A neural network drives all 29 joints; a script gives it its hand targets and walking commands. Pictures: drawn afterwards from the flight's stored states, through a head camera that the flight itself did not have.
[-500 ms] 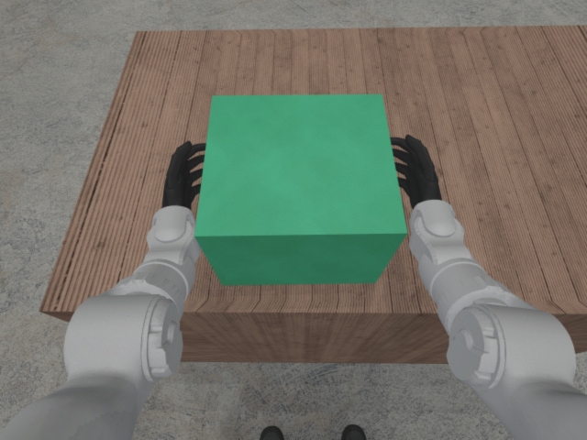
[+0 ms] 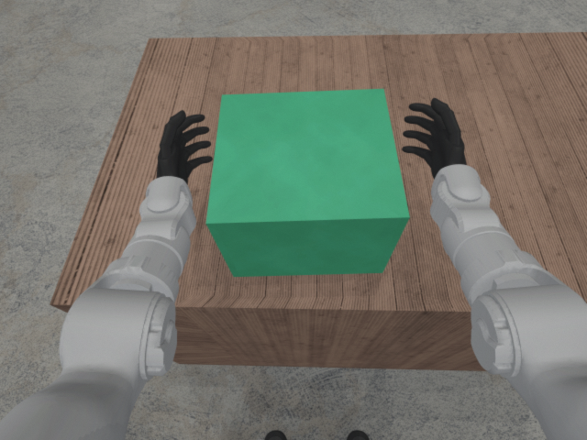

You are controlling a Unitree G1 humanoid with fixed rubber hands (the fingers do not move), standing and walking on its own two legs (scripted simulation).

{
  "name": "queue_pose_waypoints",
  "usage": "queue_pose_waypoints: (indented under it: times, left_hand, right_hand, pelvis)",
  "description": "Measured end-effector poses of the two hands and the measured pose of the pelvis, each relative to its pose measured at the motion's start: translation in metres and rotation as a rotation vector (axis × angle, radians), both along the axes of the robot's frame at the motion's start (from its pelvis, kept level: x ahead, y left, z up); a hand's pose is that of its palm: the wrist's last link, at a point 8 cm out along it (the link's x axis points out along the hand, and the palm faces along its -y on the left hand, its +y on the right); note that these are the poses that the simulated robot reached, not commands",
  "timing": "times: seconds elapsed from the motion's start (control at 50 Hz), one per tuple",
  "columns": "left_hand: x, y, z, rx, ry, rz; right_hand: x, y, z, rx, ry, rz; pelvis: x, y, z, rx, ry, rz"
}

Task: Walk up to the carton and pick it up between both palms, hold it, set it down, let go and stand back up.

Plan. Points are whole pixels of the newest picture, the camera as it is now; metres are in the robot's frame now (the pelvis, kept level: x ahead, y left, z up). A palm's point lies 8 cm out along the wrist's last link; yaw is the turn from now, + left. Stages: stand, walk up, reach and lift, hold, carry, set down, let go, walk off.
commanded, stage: set down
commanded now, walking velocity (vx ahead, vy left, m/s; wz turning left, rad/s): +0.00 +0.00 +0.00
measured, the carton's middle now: (305, 187) +0.50 +0.02 -0.01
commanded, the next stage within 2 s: none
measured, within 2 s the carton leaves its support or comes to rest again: neither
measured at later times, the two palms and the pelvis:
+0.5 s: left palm (155, 201) +0.42 +0.22 +0.07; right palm (450, 189) +0.43 -0.16 +0.08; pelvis -0.02 -0.01 +0.00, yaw +4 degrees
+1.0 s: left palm (146, 284) +0.33 +0.23 +0.01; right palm (472, 275) +0.34 -0.19 +0.01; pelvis -0.01 -0.01 +0.00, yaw +3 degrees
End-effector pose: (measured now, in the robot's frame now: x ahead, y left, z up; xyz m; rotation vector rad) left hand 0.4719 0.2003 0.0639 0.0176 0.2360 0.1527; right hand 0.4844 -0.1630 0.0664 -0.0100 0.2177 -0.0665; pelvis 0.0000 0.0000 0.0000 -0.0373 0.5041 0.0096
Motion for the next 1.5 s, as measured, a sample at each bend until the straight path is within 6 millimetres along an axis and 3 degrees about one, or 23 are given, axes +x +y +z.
queue_pose_waypoints:
  times: [0.2,0.3,0.42,0.54,0.72,0.86,1.02,1.1,1.2,1.32,1.4,1.5]
  left_hand:
    - [-0.011,0.010,0.027,-0.010,-0.010,-0.002]
    - [-0.023,0.014,0.030,-0.004,0.003,-0.007]
    - [-0.038,0.016,0.021,-0.002,0.016,-0.025]
    - [-0.054,0.013,-0.004,0.008,0.038,-0.037]
    - [-0.074,-0.006,-0.044,-0.002,0.037,-0.077]
    - [-0.093,0.003,-0.052,0.017,0.010,-0.041]
    - [-0.144,0.035,-0.056,0.027,0.057,-0.031]
    - [-0.161,0.045,-0.062,0.002,0.091,-0.019]
    - [-0.155,0.042,-0.052,0.011,0.047,-0.024]
    - [-0.138,0.016,-0.036,0.002,0.016,-0.078]
    - [-0.146,0.008,-0.043,-0.020,0.053,-0.087]
    - [-0.163,0.019,-0.058,-0.017,0.088,-0.031]
  right_hand:
    - [-0.021,-0.015,0.023,-0.026,0.019,0.003]
    - [-0.033,-0.015,0.030,-0.022,0.033,0.002]
    - [-0.045,-0.004,0.026,-0.030,0.057,0.027]
    - [-0.056,0.014,0.000,-0.019,0.094,0.057]
    - [-0.077,0.014,-0.032,-0.022,0.052,0.038]
    - [-0.102,0.006,-0.053,-0.011,0.033,0.034]
    - [-0.147,-0.026,-0.052,-0.045,0.028,0.003]
    - [-0.160,-0.034,-0.049,-0.050,0.071,-0.002]
    - [-0.152,-0.030,-0.034,-0.012,0.057,0.012]
    - [-0.140,-0.023,-0.019,-0.014,0.044,0.050]
    - [-0.152,-0.024,-0.029,-0.031,0.094,0.044]
    - [-0.168,-0.030,-0.041,-0.025,0.113,0.024]
  pelvis:
    - [-0.009,-0.006,0.005,0.009,-0.056,0.009]
    - [-0.012,-0.009,0.006,0.013,-0.093,0.020]
    - [-0.015,-0.012,0.004,0.017,-0.131,0.041]
    - [-0.015,-0.014,0.001,0.020,-0.140,0.062]
    - [-0.014,-0.015,-0.001,0.022,-0.148,0.069]
    - [-0.011,-0.014,0.000,0.018,-0.150,0.052]
    - [-0.010,-0.010,0.005,0.020,-0.244,0.054]
    - [-0.014,-0.010,0.004,0.026,-0.295,0.063]
    - [-0.023,-0.008,-0.004,0.028,-0.326,0.070]
    - [-0.028,-0.008,-0.007,0.036,-0.364,0.059]
    - [-0.026,-0.011,0.000,0.041,-0.392,0.056]
    - [-0.022,-0.015,0.005,0.041,-0.406,0.057]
